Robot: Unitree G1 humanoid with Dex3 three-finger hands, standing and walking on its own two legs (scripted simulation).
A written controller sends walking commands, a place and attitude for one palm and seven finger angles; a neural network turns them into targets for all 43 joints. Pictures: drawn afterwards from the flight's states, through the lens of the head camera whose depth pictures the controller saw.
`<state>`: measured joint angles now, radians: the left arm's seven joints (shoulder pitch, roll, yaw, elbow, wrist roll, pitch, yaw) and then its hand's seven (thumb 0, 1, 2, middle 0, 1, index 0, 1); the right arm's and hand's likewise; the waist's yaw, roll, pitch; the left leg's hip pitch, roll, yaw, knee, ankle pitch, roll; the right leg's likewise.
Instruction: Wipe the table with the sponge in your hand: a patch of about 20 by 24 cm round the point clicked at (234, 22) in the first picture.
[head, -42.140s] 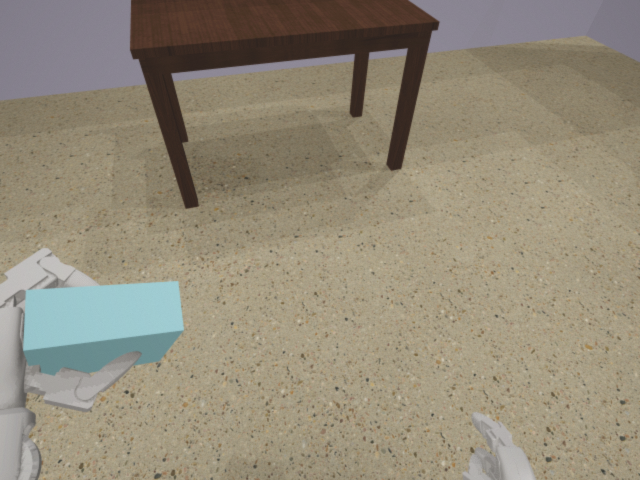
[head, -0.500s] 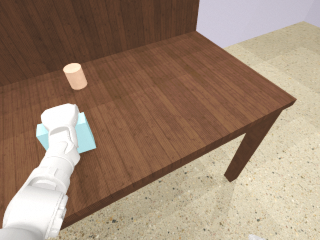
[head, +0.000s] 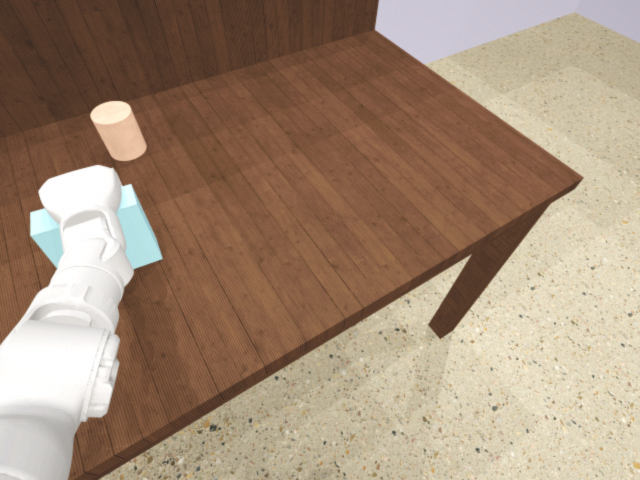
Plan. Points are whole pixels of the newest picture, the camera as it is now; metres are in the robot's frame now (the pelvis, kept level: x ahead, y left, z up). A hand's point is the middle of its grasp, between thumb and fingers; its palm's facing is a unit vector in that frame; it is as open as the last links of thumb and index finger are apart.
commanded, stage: slide back across to the first lane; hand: left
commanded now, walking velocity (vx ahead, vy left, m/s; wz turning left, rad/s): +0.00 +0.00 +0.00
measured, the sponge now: (107, 246) +0.43 +0.30 +0.01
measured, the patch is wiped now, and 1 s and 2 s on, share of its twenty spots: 1.00 1.00 1.00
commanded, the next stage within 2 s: wipe back along the first lane in 0.58 s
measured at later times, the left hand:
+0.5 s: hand (60, 234) +0.43 +0.34 +0.05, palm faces -0.09 -0.05 -0.99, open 9.3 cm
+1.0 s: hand (32, 261) +0.39 +0.36 +0.05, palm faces -0.07 -0.04 -1.00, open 9.3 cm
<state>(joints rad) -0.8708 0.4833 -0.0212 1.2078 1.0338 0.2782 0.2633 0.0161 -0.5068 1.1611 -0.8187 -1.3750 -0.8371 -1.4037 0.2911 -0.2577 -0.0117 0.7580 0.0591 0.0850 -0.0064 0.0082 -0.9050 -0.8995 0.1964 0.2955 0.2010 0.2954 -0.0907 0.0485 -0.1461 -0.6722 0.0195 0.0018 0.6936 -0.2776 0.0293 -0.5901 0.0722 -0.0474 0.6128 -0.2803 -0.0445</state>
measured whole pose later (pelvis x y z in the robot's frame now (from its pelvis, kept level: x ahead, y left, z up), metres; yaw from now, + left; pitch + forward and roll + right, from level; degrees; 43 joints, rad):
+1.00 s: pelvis +0.04 +0.02 +0.01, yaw +2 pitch +9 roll -3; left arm -0.44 0.49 -0.02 0.72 0.99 0.25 0.19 -0.02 -0.46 1.13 -0.79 -1.40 -0.80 -1.43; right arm 0.20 -0.27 -0.02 0.70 0.08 0.15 -0.01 0.01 -0.91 -0.90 0.20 0.30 0.20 0.30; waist 0.01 0.05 -0.12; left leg -0.46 -0.02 0.00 0.60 -0.30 0.06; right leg -0.36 0.04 -0.05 0.49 -0.30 -0.02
